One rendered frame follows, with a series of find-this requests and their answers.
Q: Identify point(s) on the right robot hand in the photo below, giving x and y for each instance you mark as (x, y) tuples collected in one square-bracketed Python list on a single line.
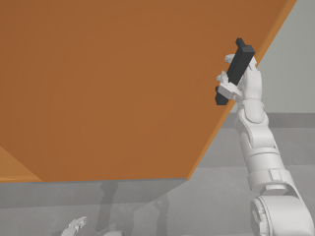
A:
[(250, 85)]

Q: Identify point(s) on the robot right forearm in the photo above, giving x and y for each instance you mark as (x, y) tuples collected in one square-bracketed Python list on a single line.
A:
[(267, 175)]

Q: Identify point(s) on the left robot hand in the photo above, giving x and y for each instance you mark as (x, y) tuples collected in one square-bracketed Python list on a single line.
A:
[(75, 226)]

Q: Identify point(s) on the wardrobe door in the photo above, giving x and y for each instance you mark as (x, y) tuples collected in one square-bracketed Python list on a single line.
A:
[(10, 166), (95, 90)]

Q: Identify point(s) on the handle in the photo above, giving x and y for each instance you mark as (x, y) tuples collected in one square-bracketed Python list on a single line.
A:
[(237, 67)]

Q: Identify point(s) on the robot right upper arm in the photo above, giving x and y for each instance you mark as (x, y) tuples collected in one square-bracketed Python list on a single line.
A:
[(279, 216)]

